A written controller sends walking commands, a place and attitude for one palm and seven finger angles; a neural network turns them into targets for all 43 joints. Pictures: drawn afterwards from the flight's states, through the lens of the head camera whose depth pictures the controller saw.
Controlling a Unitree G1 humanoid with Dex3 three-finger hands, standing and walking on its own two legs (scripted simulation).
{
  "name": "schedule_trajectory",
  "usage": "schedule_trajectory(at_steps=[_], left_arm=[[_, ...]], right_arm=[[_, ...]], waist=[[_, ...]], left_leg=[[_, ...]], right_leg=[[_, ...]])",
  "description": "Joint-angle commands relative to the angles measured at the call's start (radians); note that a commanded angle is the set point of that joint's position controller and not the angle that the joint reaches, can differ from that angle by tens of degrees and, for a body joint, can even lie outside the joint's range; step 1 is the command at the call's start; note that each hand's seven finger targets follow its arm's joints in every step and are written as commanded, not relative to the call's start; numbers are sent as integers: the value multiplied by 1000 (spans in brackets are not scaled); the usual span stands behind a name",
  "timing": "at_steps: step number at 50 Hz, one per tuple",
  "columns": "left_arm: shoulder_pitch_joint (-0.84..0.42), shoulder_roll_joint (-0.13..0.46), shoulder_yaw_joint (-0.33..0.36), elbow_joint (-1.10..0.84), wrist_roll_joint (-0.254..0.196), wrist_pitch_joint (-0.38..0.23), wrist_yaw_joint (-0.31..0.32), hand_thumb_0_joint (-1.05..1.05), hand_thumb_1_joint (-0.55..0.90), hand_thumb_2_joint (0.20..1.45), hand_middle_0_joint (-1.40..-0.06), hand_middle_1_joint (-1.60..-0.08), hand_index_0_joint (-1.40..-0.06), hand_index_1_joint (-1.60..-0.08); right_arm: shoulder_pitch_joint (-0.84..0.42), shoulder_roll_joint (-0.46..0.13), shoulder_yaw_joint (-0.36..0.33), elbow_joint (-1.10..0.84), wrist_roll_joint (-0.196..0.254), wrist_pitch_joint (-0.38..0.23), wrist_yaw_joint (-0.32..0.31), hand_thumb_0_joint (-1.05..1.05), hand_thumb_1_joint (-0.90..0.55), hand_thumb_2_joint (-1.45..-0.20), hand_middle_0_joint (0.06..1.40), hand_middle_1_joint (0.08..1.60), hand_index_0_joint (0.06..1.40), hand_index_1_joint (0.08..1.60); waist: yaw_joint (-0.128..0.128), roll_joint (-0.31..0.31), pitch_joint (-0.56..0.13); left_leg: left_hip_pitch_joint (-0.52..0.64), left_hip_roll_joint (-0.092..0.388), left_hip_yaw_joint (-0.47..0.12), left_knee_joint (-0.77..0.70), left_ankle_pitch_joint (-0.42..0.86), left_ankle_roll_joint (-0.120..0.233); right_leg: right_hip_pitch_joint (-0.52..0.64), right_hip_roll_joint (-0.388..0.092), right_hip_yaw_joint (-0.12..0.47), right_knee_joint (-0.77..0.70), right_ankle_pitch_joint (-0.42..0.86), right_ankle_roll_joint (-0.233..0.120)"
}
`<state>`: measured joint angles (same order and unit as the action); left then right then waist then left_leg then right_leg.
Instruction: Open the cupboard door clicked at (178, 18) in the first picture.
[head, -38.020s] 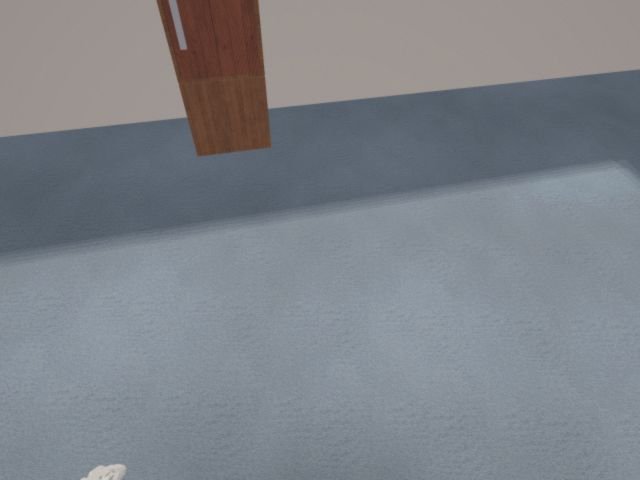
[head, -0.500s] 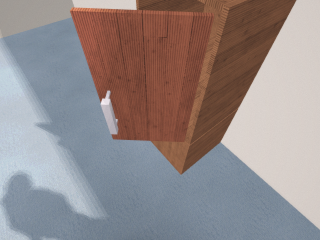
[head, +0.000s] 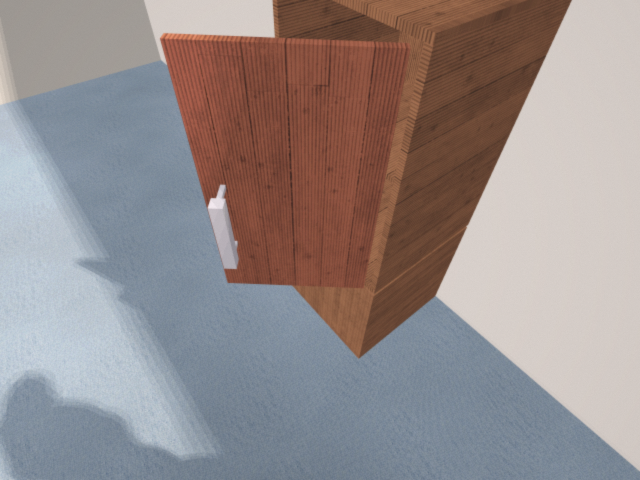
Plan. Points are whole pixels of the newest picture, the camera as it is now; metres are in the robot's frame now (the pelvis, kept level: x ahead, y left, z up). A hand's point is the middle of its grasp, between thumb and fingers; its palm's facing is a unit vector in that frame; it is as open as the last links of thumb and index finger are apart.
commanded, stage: come to a stop and stand still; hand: left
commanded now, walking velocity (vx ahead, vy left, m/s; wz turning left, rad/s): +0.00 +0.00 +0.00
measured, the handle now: (226, 227) +0.58 +0.22 -0.10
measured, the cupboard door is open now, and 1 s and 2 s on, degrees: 49 49 49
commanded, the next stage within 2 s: look again from close up in 0.10 s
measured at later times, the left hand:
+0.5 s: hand out of the picture +0.01 +0.20 -0.18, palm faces +0.01 -0.97 -0.22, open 7.4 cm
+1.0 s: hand (159, 435) +0.18 +0.21 -0.04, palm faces +0.26 -0.96 -0.12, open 7.6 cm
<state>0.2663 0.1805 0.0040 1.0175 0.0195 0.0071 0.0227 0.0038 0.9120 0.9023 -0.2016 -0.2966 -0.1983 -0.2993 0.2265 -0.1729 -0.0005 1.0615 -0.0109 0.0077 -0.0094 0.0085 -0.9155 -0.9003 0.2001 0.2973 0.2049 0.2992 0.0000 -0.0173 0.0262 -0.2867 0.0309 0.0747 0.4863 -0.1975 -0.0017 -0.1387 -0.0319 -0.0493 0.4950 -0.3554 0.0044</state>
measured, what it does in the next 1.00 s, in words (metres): stands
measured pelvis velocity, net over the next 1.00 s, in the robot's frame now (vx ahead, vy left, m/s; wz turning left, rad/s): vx -0.01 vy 0.01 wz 0.04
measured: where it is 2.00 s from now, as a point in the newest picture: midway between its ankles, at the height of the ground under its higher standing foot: outside the picture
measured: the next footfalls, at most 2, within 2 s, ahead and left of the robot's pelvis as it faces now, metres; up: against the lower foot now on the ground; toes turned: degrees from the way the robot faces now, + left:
none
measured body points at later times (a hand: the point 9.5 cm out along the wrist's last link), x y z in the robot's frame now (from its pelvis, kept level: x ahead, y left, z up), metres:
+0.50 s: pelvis +0.00 +0.02 -0.01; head +0.01 +0.01 +0.44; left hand +0.01 +0.25 -0.16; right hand +0.02 -0.21 -0.16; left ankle +0.04 +0.12 -0.74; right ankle -0.06 -0.12 -0.74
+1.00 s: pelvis -0.01 +0.01 -0.02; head +0.01 +0.00 +0.43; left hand +0.16 +0.26 -0.03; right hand +0.12 -0.24 -0.13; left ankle +0.04 +0.12 -0.74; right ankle -0.06 -0.12 -0.74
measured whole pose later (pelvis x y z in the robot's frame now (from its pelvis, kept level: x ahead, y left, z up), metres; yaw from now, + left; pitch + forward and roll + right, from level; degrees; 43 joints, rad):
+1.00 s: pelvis -0.01 +0.01 -0.02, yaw +2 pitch +5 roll +0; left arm 0.40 0.16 0.12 0.21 -0.14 -0.20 0.02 0.01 0.86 0.88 -0.21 -0.33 -0.20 -0.34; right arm 0.26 -0.21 -0.03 0.79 0.02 -0.23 -0.05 0.01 -0.91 -0.90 0.20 0.30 0.21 0.30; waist -0.03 0.01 -0.06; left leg -0.49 0.01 0.05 0.66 -0.25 0.01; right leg -0.33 -0.06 -0.07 0.69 -0.44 0.01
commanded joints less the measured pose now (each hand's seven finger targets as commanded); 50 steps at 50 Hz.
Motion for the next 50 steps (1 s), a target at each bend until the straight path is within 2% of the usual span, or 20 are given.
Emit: schedule_trajectory(at_steps=[1,5,6,7,8,10,14,23,27,36,40,41,42,43,44,45,46,47,48,50], left_arm=[[72,113,17,-9,-6,-19,7,0,900,900,-200,-300,-200,-300],[102,102,13,25,-6,-24,8,0,900,900,-200,-300,-200,-300],[148,86,1,43,11,-41,49,0,900,900,-200,-300,-200,-300],[83,136,4,-3,0,-48,39,0,900,900,-200,-300,-200,-300],[35,128,4,-21,-1,-49,33,0,900,900,-200,-300,-200,-300],[69,114,9,-22,-2,-48,28,0,900,900,-200,-300,-200,-300],[116,77,5,4,-3,-39,23,0,900,900,-200,-300,-200,-300],[99,97,10,0,-4,-26,21,0,900,900,-200,-300,-200,-300],[90,110,14,-1,-3,-24,19,0,900,900,-200,-300,-200,-300],[66,138,21,-1,-1,-28,15,0,900,900,-200,-300,-200,-300],[60,147,20,7,0,-29,13,0,900,900,-200,-300,-200,-300],[112,93,4,19,9,-34,51,0,900,900,-200,-300,-200,-300],[-610,382,217,-1526,-173,-246,60,0,877,890,-202,-315,-202,-315],[-81,291,180,-1261,-107,-212,88,0,853,880,-203,-330,-203,-330],[169,78,52,-1120,-134,-93,101,0,830,870,-205,-345,-205,-345],[154,-26,40,-1025,-169,-83,81,0,807,860,-207,-360,-207,-360],[57,43,104,-1018,-173,-136,58,0,783,850,-208,-375,-208,-375],[92,72,162,-913,-177,-201,25,0,760,840,-210,-390,-210,-390],[197,30,173,-810,-192,-278,-25,0,737,830,-212,-405,-212,-405],[332,7,203,-736,-212,-442,-150,0,690,810,-215,-435,-215,-435]], right_arm=[[24,-110,-20,-28,0,-24,-11,0,-900,-900,200,300,200,300],[39,-107,-17,-2,2,-30,-15,0,-900,-900,200,300,200,300],[-16,-119,-18,-65,6,-35,-7,0,-900,-900,200,300,200,300],[46,-67,-14,-81,2,-19,4,0,-900,-900,200,300,200,300],[87,-80,-17,-73,-4,-12,8,0,-900,-900,200,300,200,300],[110,-90,-14,-84,-8,-22,7,0,-900,-900,200,300,200,300],[93,-102,-16,-93,-5,-32,-6,0,-900,-900,200,300,200,300],[68,-106,-18,-57,-4,-30,-7,0,-900,-900,200,300,200,300],[54,-114,-19,-50,-5,-34,-7,0,-900,-900,200,300,200,300],[21,-138,-23,-40,-2,-41,-10,0,-900,-900,200,300,200,300],[1,-146,-25,-32,-1,-39,-11,0,-900,-900,200,300,200,300],[-22,-145,-25,-88,5,-34,-6,0,-900,-900,200,300,200,300],[23,-272,-66,-405,48,-180,-42,0,-900,-900,200,300,200,300],[-43,-184,-28,-363,41,-275,-80,0,-900,-900,200,300,200,300],[-55,-145,-35,-349,62,-304,-74,0,-900,-900,200,300,200,300],[-17,-142,-50,-336,64,-304,-70,0,-900,-900,200,300,200,300],[-37,-179,-71,-383,46,-303,-68,0,-900,-900,200,300,200,300],[-41,-197,-84,-391,30,-296,-68,0,-900,-900,200,300,200,300],[-53,-187,-89,-417,18,-293,-64,0,-900,-900,200,300,200,300],[-85,-177,-107,-466,7,-294,-36,0,-900,-900,200,300,200,300]], waist=[[9,-3,20],[11,19,6],[20,49,77],[-41,32,43],[-60,47,53],[-39,112,-16],[-8,43,-18],[-1,-11,38],[4,25,34],[6,12,-20],[7,9,-9],[9,41,68],[-97,202,-445],[20,303,-450],[-23,263,-327],[-46,120,-133],[-60,40,-20],[-62,-76,-8],[-34,-155,-25],[45,-182,-142]], left_leg=[[95,73,-94,-101,62,27],[114,80,-89,-102,113,30],[46,80,-74,101,168,3],[43,54,-64,74,-55,5],[30,48,-66,71,-74,8],[37,63,-90,40,43,29],[15,83,-117,8,121,57],[19,72,-101,-44,51,47],[20,74,-107,-71,36,49],[86,81,-91,-48,158,48],[91,82,-88,-52,157,46],[49,94,-79,103,196,19],[334,-14,-70,3,318,29],[466,51,-101,-26,435,35],[307,22,-111,-46,327,9],[180,17,-106,-19,252,15],[42,-1,-111,42,105,13],[-60,-13,-100,107,31,13],[-137,-18,-96,182,28,14],[-257,-23,-77,314,73,-4]], right_leg=[[-111,-77,77,-159,74,-28],[-88,-77,72,-160,131,-26],[-134,-118,150,-186,402,-23],[-170,-151,150,-201,111,-58],[-202,-114,121,-175,-54,-74],[-131,-70,65,-82,44,-67],[-86,-49,44,-39,105,-47],[-120,-60,51,-63,67,-33],[-111,-60,51,-69,60,-32],[-80,-74,60,-79,181,-28],[-83,-77,64,-93,191,-27],[-144,-103,133,-143,310,-25],[-107,-10,-21,-11,433,-46],[-161,22,-37,99,285,-44],[-245,36,-71,136,126,-26],[-297,32,-72,109,99,-19],[-356,35,-81,61,95,-14],[-420,39,-89,68,76,-12],[-491,48,-96,128,69,-11],[-540,51,-91,300,119,-23]])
